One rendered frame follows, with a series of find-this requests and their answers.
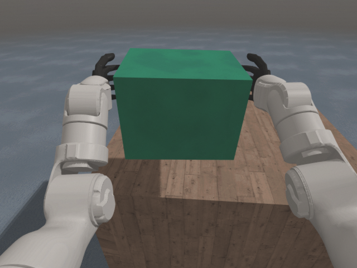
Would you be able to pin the robot left upper arm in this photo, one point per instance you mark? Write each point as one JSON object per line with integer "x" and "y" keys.
{"x": 75, "y": 206}

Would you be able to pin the robot right upper arm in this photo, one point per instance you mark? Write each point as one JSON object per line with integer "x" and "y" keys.
{"x": 325, "y": 193}

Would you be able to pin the carton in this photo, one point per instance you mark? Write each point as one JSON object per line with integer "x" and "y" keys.
{"x": 178, "y": 104}

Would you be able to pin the robot right forearm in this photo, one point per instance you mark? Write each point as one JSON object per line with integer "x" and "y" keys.
{"x": 303, "y": 137}

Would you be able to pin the robot left forearm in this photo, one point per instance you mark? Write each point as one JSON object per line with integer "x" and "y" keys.
{"x": 84, "y": 129}

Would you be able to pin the right robot hand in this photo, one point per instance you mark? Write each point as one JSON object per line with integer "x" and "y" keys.
{"x": 258, "y": 72}

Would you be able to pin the pedestal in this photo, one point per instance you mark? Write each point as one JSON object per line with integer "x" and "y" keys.
{"x": 211, "y": 213}

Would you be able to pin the left robot hand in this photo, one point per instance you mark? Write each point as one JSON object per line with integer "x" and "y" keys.
{"x": 101, "y": 69}

